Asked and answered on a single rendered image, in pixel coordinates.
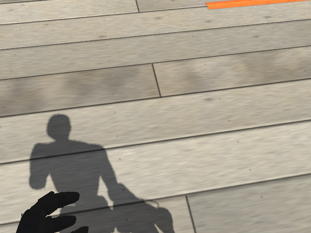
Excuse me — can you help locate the left robot hand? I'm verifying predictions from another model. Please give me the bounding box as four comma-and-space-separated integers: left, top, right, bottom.
16, 191, 88, 233

